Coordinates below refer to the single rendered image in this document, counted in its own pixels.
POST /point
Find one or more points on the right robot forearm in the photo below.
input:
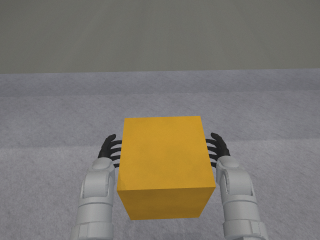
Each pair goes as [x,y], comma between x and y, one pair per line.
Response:
[241,213]

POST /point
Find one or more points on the carton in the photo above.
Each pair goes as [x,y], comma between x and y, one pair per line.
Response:
[165,170]

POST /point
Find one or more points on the left robot hand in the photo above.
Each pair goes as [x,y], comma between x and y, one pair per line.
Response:
[106,150]

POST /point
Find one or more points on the left robot forearm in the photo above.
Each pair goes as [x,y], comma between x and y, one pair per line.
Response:
[94,213]

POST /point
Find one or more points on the right robot hand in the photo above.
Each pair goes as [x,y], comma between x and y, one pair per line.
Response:
[220,149]

